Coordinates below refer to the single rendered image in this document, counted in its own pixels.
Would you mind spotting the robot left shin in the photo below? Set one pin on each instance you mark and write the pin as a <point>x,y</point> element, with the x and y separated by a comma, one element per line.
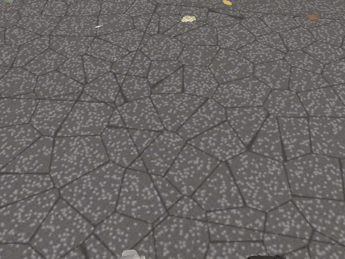
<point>129,252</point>

